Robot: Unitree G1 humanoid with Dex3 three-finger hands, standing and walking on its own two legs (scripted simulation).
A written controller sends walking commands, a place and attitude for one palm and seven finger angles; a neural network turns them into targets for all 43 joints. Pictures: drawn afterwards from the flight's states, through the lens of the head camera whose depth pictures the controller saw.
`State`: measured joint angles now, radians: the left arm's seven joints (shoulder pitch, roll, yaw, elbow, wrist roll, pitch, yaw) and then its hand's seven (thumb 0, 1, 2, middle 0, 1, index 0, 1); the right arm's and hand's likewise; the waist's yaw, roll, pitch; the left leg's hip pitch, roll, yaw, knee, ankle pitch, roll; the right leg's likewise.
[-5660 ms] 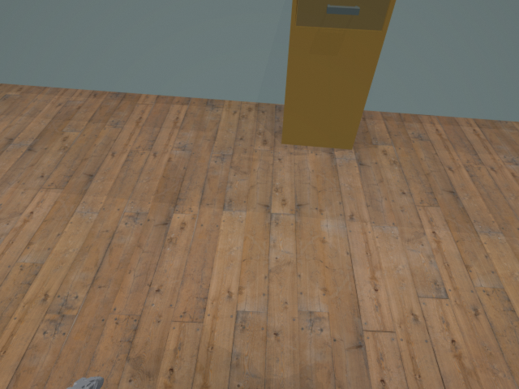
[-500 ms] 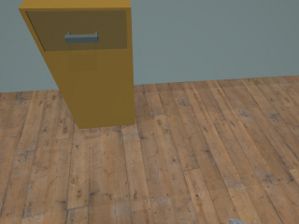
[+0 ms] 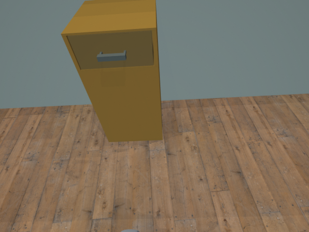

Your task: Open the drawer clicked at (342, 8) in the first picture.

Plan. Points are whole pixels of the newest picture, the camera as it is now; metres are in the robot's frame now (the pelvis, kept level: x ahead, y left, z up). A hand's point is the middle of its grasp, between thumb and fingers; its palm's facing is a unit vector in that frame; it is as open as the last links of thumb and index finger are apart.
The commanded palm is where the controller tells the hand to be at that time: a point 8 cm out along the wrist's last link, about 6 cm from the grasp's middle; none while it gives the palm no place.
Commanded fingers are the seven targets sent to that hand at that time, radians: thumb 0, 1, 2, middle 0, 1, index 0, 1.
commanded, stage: take the last steps up to it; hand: left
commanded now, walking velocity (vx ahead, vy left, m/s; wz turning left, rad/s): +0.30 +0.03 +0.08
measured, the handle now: (112, 54) +0.86 +0.27 +0.01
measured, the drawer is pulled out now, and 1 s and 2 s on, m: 0.00 0.00 0.00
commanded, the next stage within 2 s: come to a stop and stand still in 0.94 s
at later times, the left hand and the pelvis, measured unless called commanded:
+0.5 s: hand out of the picture +0.08 +0.25 -0.18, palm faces +0.08 -0.98 -0.16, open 7.4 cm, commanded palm none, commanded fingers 0.00 0.90 0.90 -0.20 -0.30 -0.20 -0.30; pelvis +0.10 +0.07 +0.00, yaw +1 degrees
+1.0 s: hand (110, 174) +0.34 +0.20 -0.16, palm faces +0.06 -0.97 -0.23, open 7.2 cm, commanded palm none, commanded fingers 0.00 0.90 0.90 -0.20 -0.30 -0.20 -0.30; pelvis +0.28 +0.01 +0.00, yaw +1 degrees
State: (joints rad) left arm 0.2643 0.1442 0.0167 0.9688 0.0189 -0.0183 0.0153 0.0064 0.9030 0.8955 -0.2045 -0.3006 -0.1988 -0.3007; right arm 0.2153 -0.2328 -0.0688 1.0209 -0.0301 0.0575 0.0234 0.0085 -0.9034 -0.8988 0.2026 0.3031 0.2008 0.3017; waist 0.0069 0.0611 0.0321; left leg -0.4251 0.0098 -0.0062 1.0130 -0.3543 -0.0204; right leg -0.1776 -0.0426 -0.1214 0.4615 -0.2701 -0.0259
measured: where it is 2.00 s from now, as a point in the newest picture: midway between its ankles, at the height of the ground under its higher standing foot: (167, 226)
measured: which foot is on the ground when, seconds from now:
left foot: up 0.00-0.28, down 0.30-0.78, up 0.80-1.00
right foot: down 0.00-0.30, up 0.32-0.74, down 0.76-1.00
